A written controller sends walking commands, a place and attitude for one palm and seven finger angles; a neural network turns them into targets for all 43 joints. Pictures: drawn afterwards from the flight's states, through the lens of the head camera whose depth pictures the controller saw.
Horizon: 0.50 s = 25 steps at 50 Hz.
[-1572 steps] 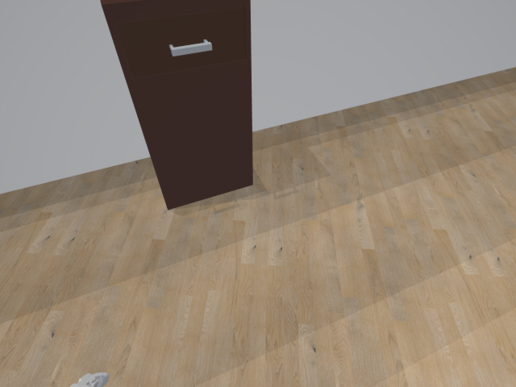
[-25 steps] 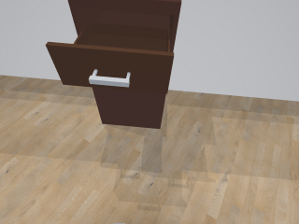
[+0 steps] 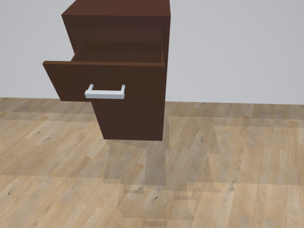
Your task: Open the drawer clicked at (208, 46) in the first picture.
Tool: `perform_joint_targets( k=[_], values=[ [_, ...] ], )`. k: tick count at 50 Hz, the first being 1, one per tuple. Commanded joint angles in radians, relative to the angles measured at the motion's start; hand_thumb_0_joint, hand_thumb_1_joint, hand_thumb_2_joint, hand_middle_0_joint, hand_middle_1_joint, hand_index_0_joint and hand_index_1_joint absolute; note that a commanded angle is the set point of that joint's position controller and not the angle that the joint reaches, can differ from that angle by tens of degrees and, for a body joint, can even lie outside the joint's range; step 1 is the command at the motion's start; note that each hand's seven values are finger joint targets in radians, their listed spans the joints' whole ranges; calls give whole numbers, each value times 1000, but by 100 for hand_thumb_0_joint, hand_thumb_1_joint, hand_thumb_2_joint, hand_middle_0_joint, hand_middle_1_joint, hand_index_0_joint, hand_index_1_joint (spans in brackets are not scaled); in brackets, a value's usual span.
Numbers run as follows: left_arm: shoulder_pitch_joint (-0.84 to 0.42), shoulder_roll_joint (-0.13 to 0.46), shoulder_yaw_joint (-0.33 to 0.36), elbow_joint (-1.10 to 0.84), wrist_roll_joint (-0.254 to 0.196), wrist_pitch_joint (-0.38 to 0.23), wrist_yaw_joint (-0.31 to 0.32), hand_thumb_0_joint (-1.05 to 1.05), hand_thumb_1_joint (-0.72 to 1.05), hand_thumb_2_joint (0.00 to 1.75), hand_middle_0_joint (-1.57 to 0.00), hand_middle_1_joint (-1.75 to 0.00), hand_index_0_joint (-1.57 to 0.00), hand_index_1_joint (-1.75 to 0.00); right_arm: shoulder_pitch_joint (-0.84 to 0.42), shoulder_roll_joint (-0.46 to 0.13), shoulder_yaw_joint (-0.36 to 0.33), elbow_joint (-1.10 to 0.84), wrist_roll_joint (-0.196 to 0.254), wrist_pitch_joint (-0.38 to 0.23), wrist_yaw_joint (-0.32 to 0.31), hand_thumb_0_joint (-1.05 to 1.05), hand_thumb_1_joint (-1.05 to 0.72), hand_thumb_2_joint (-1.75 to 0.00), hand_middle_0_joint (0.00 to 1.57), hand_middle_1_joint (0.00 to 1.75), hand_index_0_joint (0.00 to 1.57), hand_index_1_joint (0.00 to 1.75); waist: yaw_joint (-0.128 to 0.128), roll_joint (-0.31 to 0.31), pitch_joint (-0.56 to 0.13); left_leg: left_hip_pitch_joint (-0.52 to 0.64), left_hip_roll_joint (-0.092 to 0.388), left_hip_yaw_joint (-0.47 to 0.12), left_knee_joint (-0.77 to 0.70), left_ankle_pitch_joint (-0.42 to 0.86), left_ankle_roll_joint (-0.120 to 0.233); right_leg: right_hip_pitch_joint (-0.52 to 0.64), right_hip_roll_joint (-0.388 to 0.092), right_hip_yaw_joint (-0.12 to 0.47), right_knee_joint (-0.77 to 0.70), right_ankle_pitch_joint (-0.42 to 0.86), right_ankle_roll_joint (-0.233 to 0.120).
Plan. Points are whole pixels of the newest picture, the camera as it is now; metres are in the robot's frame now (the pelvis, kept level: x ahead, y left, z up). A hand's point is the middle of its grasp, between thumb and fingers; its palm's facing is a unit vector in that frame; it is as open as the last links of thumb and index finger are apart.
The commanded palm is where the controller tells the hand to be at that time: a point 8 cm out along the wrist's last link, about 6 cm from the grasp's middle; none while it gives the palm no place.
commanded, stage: let the arm hang, fingers relaxed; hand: left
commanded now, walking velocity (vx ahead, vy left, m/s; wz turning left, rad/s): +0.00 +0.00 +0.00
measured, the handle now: (106, 90) +0.56 +0.20 +0.03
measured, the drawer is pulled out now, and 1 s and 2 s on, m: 0.30 0.30 0.30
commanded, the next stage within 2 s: look to check the result in 0.10 s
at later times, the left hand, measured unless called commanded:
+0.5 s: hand out of the picture +0.01 +0.16 -0.17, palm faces +0.04 -0.98 -0.20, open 7.4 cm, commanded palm none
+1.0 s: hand out of the picture +0.03 +0.16 -0.17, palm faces +0.03 -0.98 -0.20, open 7.4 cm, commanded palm none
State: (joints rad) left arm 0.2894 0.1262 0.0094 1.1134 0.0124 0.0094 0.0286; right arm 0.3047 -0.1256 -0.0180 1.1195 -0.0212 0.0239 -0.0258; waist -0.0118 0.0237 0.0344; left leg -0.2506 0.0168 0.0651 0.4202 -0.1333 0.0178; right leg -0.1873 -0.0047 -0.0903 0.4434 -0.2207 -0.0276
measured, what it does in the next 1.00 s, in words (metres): stands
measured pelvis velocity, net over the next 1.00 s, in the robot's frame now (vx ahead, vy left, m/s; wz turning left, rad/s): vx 0.03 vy -0.02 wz -0.01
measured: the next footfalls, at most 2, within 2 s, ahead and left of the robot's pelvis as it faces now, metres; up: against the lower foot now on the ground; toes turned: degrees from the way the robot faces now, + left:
none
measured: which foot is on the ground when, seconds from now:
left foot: down 0.00-1.00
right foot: down 0.00-1.00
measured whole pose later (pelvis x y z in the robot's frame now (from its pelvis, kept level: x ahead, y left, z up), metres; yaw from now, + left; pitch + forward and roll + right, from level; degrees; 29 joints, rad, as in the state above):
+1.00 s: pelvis +0.03 -0.02 +0.00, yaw +0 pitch -2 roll +0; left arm 0.25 0.14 0.01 1.13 0.01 0.00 0.03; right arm 0.26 -0.13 -0.01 1.14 -0.02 0.02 -0.04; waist -0.01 0.02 0.07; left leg -0.20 0.04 0.06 0.40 -0.17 -0.01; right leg -0.12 0.03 -0.09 0.38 -0.23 -0.05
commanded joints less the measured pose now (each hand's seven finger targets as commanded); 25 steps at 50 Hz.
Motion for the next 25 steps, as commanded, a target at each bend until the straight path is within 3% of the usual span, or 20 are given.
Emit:
perform_joint_targets(
  k=[1, 3, 7, 16, 18, 25],
  values=[
    [75, 118, 25, -10, -1, -13, 10, 0, 90, 90, -20, -30, -20, -30, 61, -62, -10, -14, 4, -16, -9, 0, -90, -90, 20, 30, 20, 30, 2, 6, 81, 18, 75, -102, -93, -112, 8, -96, -100, 123, -151, -123, -23],
    [75, 118, 27, -11, -1, -16, 11, 0, 90, 90, -20, -30, -20, -30, 67, -58, -11, -14, 5, -18, -11, 0, -90, -90, 20, 30, 20, 30, 5, -20, 66, 25, 79, -101, -86, -83, 8, -72, -98, 121, -152, -95, -22],
    [64, 114, 26, -6, -4, -17, 12, 0, 90, 90, -20, -30, -20, -30, 66, -54, -9, -6, 5, -17, -13, 0, -90, -90, 20, 30, 20, 30, 0, 4, 67, 33, 77, -92, -69, -43, 3, -63, -106, 127, -159, -71, -26],
    [57, 106, 27, -1, -5, -16, 14, 0, 90, 90, -20, -30, -20, -30, 60, -63, -11, -5, 6, -18, -18, 0, -90, -90, 20, 30, 20, 30, -1, -2, 40, 56, 92, -94, -68, -14, 3, -31, -99, 115, -149, -16, -23],
    [62, 106, 27, -1, -4, -16, 15, 0, 90, 90, -20, -30, -20, -30, 53, -66, -12, -6, 7, -18, -18, 0, -90, -90, 20, 30, 20, 30, 3, -23, 51, 64, 94, -96, -68, -13, 4, -41, -95, 116, -154, -19, -22],
    [51, 106, 26, 1, -3, -16, 15, 0, 90, 90, -20, -30, -20, -30, 38, -69, -11, -3, 6, -17, -18, 0, -90, -90, 20, 30, 20, 30, -2, -9, 57, 70, 95, -91, -70, -3, 2, -38, -98, 118, -155, 4, -20]
  ],
)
